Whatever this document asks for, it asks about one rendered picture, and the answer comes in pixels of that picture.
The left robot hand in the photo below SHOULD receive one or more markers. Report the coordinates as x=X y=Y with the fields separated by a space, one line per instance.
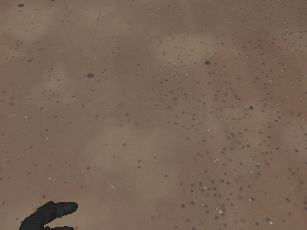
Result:
x=47 y=213

